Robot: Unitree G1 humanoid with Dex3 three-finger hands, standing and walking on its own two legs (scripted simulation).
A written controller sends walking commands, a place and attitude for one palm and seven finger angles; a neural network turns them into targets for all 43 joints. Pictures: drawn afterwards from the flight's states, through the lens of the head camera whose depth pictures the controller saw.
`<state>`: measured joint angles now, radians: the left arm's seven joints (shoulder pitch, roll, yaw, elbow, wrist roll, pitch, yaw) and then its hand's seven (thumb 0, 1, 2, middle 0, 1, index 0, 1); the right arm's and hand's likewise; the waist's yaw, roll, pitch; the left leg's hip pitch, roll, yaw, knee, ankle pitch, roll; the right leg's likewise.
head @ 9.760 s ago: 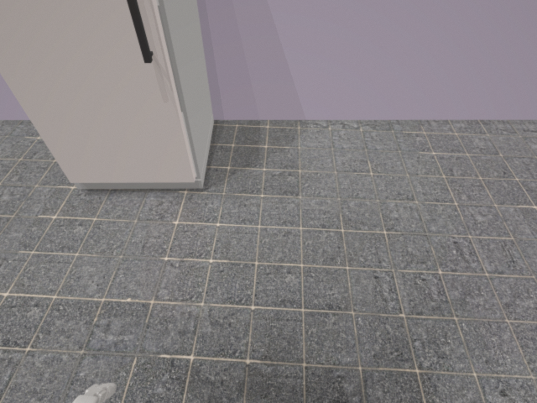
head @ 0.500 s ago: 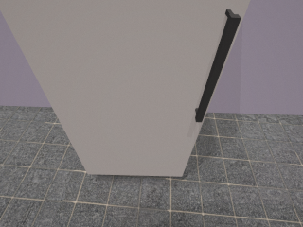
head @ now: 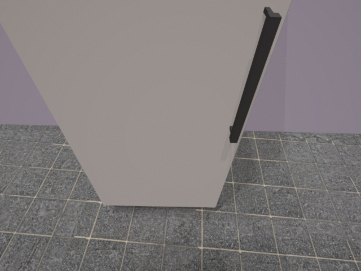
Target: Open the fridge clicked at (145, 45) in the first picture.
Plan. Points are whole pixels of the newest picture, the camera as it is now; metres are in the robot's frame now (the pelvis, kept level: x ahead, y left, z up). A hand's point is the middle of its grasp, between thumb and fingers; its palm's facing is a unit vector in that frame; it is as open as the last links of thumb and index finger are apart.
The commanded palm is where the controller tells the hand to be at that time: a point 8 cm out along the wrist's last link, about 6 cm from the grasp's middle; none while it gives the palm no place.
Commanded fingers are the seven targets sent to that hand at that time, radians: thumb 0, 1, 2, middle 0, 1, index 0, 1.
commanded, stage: shuffle to correct the standing spot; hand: right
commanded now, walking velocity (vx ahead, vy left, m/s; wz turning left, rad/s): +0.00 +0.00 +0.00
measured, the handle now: (247, 88) +0.53 -0.14 +0.14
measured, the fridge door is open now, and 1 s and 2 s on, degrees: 0 0 0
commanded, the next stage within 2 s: come to a stop and stand still in 0.24 s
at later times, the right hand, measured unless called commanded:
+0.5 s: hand out of the picture +0.01 -0.19 -0.19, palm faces +0.05 +0.99 -0.15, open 7.4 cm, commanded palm none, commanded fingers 0.00 -0.90 -0.90 0.20 0.30 0.20 0.30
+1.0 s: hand out of the picture +0.07 -0.21 -0.18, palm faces +0.02 +0.98 -0.21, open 7.3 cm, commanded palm none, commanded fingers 0.00 -0.90 -0.90 0.20 0.30 0.20 0.30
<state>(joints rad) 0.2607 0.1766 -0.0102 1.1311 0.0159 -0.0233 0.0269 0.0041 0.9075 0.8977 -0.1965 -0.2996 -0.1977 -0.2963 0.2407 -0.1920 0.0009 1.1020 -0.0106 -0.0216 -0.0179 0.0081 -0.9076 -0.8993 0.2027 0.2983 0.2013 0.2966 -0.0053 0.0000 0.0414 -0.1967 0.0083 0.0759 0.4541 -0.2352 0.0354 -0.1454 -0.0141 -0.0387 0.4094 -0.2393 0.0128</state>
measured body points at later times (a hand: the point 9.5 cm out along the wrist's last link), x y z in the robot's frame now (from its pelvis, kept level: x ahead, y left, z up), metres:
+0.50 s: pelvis +0.05 -0.02 -0.01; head +0.07 -0.04 +0.44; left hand +0.01 +0.18 -0.16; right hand +0.01 -0.24 -0.18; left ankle +0.03 +0.08 -0.73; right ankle -0.01 -0.13 -0.74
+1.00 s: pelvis +0.01 -0.03 -0.01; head -0.01 -0.03 +0.44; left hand +0.07 +0.21 -0.15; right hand +0.07 -0.26 -0.16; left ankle +0.04 +0.08 -0.74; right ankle +0.01 -0.13 -0.74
